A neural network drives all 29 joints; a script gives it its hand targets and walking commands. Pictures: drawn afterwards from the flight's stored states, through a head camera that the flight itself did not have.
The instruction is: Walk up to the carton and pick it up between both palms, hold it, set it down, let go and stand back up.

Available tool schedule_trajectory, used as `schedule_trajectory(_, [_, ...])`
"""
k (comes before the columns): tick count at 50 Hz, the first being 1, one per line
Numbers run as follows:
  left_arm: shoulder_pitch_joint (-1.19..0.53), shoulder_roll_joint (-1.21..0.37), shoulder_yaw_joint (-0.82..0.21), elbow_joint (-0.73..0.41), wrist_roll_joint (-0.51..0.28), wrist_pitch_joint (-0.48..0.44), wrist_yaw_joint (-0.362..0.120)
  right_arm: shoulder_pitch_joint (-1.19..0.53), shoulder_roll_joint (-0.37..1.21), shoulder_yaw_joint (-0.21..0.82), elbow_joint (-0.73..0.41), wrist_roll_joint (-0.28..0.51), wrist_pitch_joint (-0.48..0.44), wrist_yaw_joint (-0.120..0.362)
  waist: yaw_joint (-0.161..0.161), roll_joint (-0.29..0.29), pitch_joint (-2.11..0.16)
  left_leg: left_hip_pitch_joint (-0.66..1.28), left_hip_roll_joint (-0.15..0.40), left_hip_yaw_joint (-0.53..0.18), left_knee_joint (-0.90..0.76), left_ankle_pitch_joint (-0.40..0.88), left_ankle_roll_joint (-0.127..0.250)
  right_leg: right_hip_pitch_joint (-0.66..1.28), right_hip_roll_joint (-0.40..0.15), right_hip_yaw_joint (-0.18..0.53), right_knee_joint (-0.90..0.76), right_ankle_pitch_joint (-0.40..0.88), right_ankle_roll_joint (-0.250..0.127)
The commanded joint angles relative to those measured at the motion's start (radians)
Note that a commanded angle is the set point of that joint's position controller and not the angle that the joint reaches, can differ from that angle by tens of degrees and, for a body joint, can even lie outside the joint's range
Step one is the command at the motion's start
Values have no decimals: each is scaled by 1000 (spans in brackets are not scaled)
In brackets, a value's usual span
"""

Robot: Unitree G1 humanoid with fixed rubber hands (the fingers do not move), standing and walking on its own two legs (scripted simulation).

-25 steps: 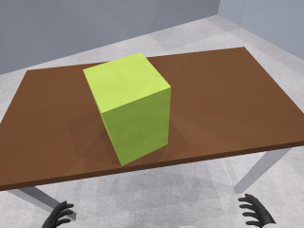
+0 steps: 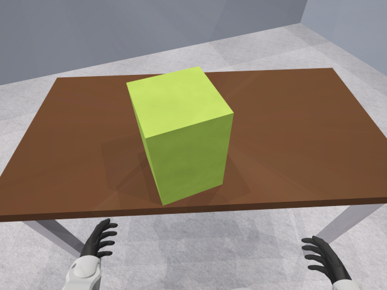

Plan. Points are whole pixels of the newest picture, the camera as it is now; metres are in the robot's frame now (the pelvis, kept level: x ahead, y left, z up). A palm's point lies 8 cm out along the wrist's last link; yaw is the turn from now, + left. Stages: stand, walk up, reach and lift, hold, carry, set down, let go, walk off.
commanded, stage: reach and lift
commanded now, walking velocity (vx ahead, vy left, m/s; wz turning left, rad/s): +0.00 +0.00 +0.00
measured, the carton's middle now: (180, 139) +0.43 +0.03 +0.05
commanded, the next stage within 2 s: none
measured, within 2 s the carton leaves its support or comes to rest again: neither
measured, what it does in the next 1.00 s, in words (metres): stands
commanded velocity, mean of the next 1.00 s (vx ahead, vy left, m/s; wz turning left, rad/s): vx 0.00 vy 0.00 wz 0.00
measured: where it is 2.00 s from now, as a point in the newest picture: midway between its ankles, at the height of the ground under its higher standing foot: outside the picture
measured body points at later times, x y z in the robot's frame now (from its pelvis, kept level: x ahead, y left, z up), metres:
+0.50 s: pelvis +0.03 -0.01 +0.02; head +0.02 -0.01 +0.47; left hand +0.22 +0.21 -0.03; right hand +0.21 -0.26 -0.04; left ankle +0.01 +0.13 -0.73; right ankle +0.03 -0.12 -0.73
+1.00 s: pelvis +0.03 -0.02 +0.02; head +0.01 -0.01 +0.47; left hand +0.22 +0.17 +0.02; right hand +0.24 -0.25 +0.01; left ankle +0.01 +0.13 -0.73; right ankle +0.03 -0.12 -0.73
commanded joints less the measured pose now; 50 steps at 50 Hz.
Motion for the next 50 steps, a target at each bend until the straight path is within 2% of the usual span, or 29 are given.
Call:
schedule_trajectory(1, [-33, 119, 58, -78, -7, -18, 13, 9, -161, 4, -100, 34, 16, 8, -3, -23, -102, 158, -44, 9, -188, 71, 1, 19, 1, -58, -182, 203, -35])
schedule_trajectory(6, [-43, 85, 57, -82, 2, -42, 11, 7, -126, 41, -164, 58, 47, 18, 9, -17, -46, 205, -52, 8, -242, 88, 1, 25, -7, -48, -257, 160, -34])
schedule_trajectory(16, [36, 36, 40, -157, -16, -140, 26, 46, -126, 58, -277, 96, 39, 28, 22, -60, -77, 249, -48, 3, -283, 169, 3, 61, -6, -41, -311, 226, -25])
schedule_trajectory(27, [147, -55, 8, -268, 11, -215, 66, 83, -161, 89, -297, 192, -14, 55, 40, -35, -102, 255, -38, -17, -291, 298, -13, 112, 13, -51, -331, 287, -56])
schedule_trajectory(35, [200, -135, -17, -366, 38, -228, 101, 98, -194, 118, -330, 276, -34, 82, 47, -36, -90, 247, -40, -25, -297, 322, -15, 108, 22, -53, -340, 279, -75])
schedule_trajectory(50, [180, -250, -50, -499, 54, -208, 160, 34, -231, 145, -453, 369, -20, 106, 71, -66, -103, 217, -42, -23, -304, 278, 0, 68, 29, -46, -335, 200, -92])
